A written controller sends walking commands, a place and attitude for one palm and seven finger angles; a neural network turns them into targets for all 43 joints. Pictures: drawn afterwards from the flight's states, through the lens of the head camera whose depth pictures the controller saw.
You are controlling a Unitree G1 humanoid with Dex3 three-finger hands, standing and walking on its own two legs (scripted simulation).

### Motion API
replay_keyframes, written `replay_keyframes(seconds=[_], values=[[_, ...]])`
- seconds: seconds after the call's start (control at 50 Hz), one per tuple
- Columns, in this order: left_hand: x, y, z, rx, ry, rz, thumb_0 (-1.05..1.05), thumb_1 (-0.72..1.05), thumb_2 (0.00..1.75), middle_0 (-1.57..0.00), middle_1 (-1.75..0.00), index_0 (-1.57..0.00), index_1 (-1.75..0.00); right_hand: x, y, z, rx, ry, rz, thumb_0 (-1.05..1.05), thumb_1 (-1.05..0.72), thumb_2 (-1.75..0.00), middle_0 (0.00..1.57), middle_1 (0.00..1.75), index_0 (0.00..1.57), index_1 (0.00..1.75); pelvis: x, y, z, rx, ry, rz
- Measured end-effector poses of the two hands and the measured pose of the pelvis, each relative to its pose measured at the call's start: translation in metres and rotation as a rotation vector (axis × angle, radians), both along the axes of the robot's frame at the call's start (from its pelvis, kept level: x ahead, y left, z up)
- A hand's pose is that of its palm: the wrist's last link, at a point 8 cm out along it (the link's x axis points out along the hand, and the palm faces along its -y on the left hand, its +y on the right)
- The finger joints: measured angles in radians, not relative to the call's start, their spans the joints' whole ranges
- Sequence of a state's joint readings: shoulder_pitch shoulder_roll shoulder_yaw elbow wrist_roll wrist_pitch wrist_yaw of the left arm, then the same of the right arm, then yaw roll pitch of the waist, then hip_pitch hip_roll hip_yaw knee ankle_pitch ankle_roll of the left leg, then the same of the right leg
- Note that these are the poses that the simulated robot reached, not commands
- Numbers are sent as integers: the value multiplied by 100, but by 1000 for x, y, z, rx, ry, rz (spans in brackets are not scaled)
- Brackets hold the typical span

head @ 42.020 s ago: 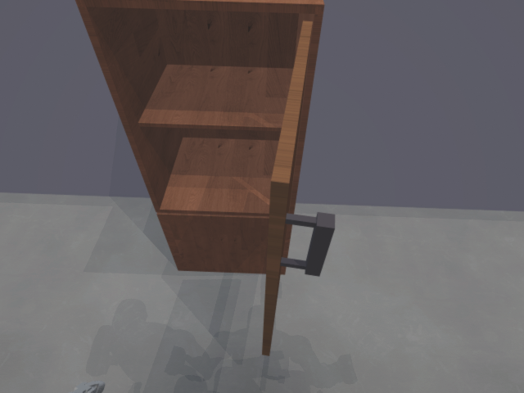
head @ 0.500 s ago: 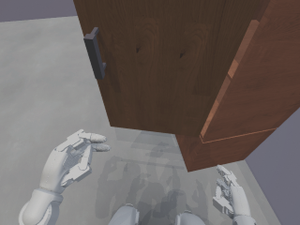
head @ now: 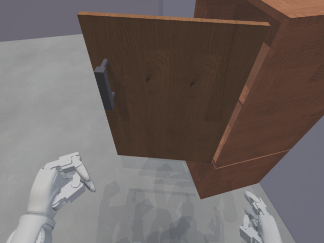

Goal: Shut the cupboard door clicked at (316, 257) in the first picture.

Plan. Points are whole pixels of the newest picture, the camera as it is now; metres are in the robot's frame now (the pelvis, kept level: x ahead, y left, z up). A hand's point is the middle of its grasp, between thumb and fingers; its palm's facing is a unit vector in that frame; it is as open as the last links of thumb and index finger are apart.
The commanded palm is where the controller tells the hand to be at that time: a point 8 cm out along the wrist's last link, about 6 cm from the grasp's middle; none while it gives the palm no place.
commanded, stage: raise the hand and make a fist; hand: left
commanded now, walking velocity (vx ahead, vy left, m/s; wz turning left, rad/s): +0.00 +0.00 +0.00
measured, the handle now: (107, 85) +0.48 +0.19 +0.13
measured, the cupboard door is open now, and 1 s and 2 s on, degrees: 70 70 70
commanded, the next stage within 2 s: bring the fist close to the handle in 0.74 s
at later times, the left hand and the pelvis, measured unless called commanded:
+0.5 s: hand (83, 166) +0.23 +0.18 +0.13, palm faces -0.01 -1.00 -0.04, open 3.1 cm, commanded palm +0.20 +0.23 +0.13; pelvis +0.01 -0.02 +0.02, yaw +1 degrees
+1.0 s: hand (83, 164) +0.24 +0.18 +0.13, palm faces +0.06 -1.00 -0.05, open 3.1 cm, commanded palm +0.23 +0.22 +0.13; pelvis +0.00 -0.02 +0.02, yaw +1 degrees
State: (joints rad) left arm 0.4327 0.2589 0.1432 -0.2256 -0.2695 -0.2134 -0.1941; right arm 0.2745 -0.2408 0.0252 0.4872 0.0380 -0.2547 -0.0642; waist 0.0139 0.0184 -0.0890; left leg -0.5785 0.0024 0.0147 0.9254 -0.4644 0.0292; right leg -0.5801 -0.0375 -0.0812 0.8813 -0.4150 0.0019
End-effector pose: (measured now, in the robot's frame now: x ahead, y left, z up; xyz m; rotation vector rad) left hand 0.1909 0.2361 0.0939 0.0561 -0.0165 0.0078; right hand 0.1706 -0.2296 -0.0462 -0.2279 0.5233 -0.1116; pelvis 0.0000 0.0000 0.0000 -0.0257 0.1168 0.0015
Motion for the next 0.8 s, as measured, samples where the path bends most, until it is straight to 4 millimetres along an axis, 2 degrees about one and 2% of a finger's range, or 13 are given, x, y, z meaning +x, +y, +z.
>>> replay_keyframes(seconds=[0.08, 0.16, 0.26, 0.4, 0.44, 0.58, 0.72, 0.8], values=[[1, 11, 23, 8, -76, 65, 1, 90, 89, -118, -136, -118, -137, 15, 12, 7, 24, -25, 57, 1, -90, -90, 20, 30, 20, 30, 4, -1, 5, -3, -17, 11], [6, 3, 21, -2, -24, 14, 1, 90, 90, -123, -143, -124, -143, 22, 18, 7, 42, -21, 92, 1, -90, -90, 20, 30, 20, 30, 5, -2, 9, -4, -31, 19], [10, -5, 17, -1, 51, -32, 1, 90, 90, -127, -147, -128, -147, 18, 16, 7, 49, -2, 81, 1, -90, -90, 20, 30, 21, 30, 7, -6, 14, 4, -45, 15], [18, 7, 55, 23, -96, 46, 1, 90, 89, -129, -149, -130, -149, 6, 3, 5, 46, 31, 64, 1, -90, -90, 20, 30, 21, 30, 8, -13, 20, 8, -69, 17], [22, 4, 54, 9, -85, 33, 1, 90, 90, -130, -149, -130, -149, 3, -2, 3, 47, 38, 55, 1, -90, -90, 20, 30, 21, 30, 8, -15, 21, 10, -72, 17], [18, -17, 23, -28, 85, -34, 1, 90, 90, -130, -149, -130, -150, -6, -20, 7, 28, 39, 6, 1, -90, -90, 20, 30, 21, 30, 7, -19, 24, 21, -73, 1], [14, -9, 48, 14, -84, 58, 1, 90, 89, -130, -150, -130, -150, -5, -24, 9, 15, 32, 30, 1, -90, -90, 20, 30, 20, 30, 4, -24, 23, 21, -84, 9], [15, -13, 44, 4, -52, 22, 1, 90, 90, -130, -150, -130, -150, -3, -22, 7, 29, 27, 34, 1, -90, -90, 20, 30, 20, 30, 3, -24, 24, 19, -84, 11]])
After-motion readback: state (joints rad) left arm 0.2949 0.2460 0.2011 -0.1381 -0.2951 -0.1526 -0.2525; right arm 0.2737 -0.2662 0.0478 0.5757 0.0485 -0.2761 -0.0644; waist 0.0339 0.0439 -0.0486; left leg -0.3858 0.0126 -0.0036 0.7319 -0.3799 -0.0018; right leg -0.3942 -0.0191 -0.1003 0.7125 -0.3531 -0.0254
